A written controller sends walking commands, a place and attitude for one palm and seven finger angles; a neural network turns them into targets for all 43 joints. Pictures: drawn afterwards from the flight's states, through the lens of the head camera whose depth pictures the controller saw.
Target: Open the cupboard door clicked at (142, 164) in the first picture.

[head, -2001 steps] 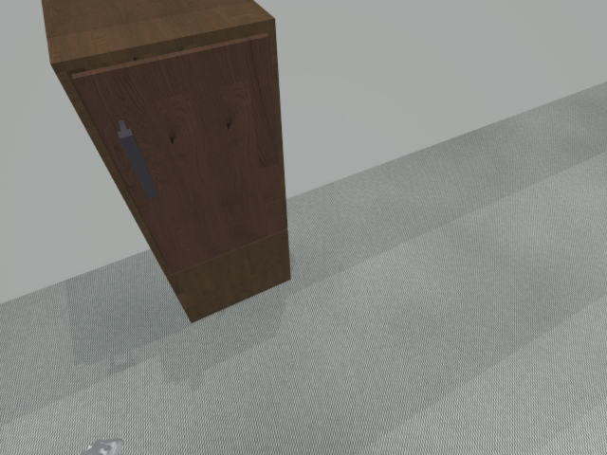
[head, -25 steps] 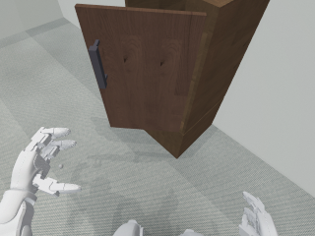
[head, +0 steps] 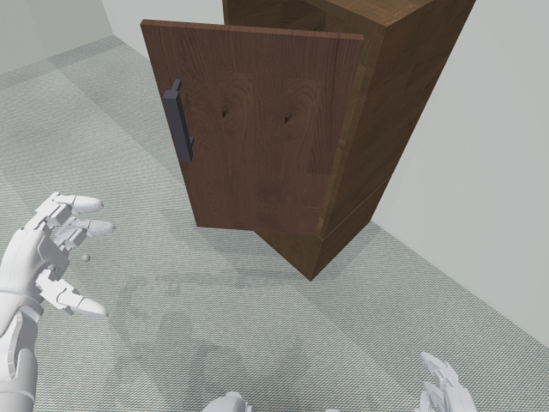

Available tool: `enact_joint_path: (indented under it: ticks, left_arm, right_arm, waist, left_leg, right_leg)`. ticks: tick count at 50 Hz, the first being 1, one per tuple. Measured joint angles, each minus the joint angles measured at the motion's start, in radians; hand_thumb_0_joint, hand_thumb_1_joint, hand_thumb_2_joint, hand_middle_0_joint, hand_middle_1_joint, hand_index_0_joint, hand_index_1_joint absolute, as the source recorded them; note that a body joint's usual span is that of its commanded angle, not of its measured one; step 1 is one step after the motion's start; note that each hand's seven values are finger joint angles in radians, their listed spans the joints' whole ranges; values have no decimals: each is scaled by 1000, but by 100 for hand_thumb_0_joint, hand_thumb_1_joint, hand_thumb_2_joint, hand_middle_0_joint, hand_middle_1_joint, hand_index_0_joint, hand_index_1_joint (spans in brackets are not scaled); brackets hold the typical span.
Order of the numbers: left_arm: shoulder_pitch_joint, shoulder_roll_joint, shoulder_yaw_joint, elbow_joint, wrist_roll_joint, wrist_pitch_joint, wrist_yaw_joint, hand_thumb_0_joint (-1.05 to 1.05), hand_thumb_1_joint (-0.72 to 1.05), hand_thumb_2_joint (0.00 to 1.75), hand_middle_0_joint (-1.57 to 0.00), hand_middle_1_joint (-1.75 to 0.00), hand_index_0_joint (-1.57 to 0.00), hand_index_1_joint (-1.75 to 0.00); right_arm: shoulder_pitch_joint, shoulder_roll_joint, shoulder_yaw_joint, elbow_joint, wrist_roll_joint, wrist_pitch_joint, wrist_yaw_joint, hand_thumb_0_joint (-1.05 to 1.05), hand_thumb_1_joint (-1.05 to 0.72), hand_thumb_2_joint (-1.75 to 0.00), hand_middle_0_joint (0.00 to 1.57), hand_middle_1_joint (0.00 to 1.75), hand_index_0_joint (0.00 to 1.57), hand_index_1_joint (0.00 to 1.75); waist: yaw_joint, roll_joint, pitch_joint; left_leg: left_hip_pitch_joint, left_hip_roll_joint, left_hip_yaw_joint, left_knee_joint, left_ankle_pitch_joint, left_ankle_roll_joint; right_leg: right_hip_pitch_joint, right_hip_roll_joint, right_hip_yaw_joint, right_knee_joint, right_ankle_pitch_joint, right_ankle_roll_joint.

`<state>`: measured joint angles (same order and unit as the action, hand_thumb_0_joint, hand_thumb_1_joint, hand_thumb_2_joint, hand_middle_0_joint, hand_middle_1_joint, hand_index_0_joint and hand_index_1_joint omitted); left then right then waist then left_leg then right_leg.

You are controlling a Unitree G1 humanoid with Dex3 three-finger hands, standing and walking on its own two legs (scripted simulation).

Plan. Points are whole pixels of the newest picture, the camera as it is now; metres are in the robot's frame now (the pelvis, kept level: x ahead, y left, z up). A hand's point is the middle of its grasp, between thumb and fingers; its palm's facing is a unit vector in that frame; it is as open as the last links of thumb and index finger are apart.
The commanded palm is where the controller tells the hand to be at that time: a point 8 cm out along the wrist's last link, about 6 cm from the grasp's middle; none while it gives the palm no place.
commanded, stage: raise the hand with hooked fingers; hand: left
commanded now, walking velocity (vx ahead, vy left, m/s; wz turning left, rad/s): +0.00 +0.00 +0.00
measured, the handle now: (182, 122) +0.61 +0.22 +0.04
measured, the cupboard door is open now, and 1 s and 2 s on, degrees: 41 41 41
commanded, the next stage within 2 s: move the hooked fingers beside the handle in 0.42 s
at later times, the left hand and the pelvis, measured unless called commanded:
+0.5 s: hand (102, 263) +0.29 +0.25 +0.06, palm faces +0.01 -1.00 -0.03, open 14.0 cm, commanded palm +0.26 +0.30 +0.06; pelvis +0.00 -0.02 +0.00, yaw +0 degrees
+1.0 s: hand (121, 209) +0.38 +0.26 +0.06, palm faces +0.00 -1.00 -0.02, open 14.0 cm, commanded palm +0.35 +0.31 +0.06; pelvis +0.00 -0.02 -0.01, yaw -1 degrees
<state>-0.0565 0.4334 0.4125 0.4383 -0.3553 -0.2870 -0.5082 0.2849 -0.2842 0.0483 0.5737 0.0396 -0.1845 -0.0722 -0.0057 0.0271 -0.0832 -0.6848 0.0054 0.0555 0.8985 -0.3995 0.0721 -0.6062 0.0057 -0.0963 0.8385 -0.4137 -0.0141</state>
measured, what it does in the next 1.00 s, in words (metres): stands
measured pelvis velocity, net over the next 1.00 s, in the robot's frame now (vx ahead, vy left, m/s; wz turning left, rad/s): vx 0.00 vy -0.02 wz -0.02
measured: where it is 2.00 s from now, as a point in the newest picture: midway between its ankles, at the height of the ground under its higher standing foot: outside the picture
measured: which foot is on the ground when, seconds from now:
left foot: down 0.00-1.00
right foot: down 0.00-1.00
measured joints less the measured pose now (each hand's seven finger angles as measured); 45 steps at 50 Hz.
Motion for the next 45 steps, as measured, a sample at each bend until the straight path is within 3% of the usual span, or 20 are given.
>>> enact_joint_path:
  ticks: [10,29,36,45]
  left_arm:
    - [18,-17,-1,2,4,-15,4,-1,-50,30,-30,-120,-30,-120]
    - [4,-26,-5,29,0,-28,-3,-1,-50,30,-30,-120,-30,-120]
    - [-159,15,7,184,26,-28,-12,-1,-50,30,-30,-120,-30,-120]
    - [-298,70,39,324,49,-28,-36,-1,-50,30,-30,-120,-30,-120]
  right_arm:
    - [13,-10,-14,-4,-2,5,11,1,-90,-90,21,30,20,30]
    - [-18,1,-3,-8,2,11,1,1,-90,-90,21,30,20,30]
    - [-31,-5,7,15,4,19,-14,1,-90,-90,21,30,20,30]
    - [4,-10,0,18,2,54,-1,1,-91,-90,21,30,20,30]
  waist:
    - [-11,-3,-2]
    - [-3,1,-4]
    - [-5,-7,4]
    - [-37,-12,-9]
  left_leg:
    - [7,4,6,-11,4,-5]
    - [1,13,-9,2,1,-22]
    - [-38,14,-20,28,-2,-26]
    - [-73,25,-2,37,-10,-26]
  right_leg:
    - [0,4,7,-4,2,-5]
    - [-5,14,-6,12,-8,-22]
    - [-39,14,-18,37,-15,-28]
    - [-84,23,1,49,-16,-28]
